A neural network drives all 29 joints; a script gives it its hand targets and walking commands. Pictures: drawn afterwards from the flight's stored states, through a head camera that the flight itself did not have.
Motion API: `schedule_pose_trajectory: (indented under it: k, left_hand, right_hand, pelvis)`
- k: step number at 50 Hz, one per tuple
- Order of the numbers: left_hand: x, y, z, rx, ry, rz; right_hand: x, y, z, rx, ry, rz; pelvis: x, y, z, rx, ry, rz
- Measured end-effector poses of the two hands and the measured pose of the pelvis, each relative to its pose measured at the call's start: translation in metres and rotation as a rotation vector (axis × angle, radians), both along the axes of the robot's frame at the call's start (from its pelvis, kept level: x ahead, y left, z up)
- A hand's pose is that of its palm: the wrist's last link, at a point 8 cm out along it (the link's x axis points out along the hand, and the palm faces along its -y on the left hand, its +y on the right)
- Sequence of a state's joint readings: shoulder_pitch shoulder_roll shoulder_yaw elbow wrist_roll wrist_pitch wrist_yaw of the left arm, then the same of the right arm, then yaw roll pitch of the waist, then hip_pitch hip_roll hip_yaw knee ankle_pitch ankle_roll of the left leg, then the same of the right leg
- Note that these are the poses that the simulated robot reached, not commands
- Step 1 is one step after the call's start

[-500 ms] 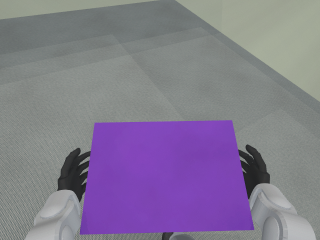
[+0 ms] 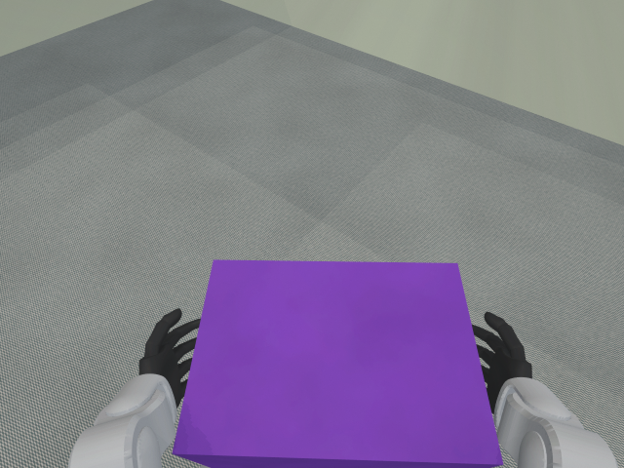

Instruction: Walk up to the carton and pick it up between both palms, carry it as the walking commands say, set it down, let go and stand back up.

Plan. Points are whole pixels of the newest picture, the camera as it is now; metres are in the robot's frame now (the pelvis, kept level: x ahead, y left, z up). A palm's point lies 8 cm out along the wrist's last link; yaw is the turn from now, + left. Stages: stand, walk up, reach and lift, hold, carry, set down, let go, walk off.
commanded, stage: carry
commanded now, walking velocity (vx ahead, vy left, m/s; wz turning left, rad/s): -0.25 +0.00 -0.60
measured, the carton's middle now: (331, 381) +0.24 -0.03 -0.03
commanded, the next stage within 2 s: none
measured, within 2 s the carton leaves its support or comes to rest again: neither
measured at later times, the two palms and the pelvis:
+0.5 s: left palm out of the picture +0.01 +0.21 +0.10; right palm out of the picture -0.06 -0.15 +0.12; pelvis -0.23 +0.06 +0.02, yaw -11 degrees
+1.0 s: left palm out of the picture -0.12 +0.16 +0.08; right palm out of the picture -0.27 -0.17 +0.10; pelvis -0.39 +0.08 -0.01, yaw -23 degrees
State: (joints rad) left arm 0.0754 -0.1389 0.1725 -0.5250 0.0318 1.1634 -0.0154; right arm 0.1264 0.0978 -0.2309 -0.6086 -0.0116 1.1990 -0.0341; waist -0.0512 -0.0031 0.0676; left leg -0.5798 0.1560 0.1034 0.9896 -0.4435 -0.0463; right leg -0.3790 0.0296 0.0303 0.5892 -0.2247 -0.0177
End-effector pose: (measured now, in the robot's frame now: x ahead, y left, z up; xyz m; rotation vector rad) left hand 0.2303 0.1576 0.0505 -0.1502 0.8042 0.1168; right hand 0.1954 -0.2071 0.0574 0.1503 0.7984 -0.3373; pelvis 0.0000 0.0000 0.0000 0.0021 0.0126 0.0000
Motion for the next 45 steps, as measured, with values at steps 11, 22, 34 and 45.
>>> schedule_pose_trajectory:
  k: [11,22,34,45]
  left_hand:
    - [-0.087,0.015,0.046,0.065,-0.225,0.006]
    - [-0.216,0.058,0.023,-0.024,-0.053,-0.023]
    - [-0.245,0.005,0.043,0.055,-0.160,-0.343]
    - [-0.334,-0.020,0.026,0.022,-0.117,-0.388]
  right_hand:
    - [-0.072,0.014,0.037,0.005,-0.225,0.040]
    - [-0.224,0.059,0.031,-0.007,-0.066,-0.041]
    - [-0.344,0.028,0.042,-0.112,-0.118,-0.203]
    - [-0.468,0.020,0.012,-0.001,-0.105,-0.372]
  pelvis:
    - [-0.093,0.010,-0.001,0.034,0.059,-0.063]
    - [-0.204,0.050,0.013,-0.050,-0.048,-0.152]
    - [-0.297,0.062,0.004,-0.068,0.054,-0.345]
    - [-0.375,0.075,-0.003,-0.037,-0.024,-0.386]
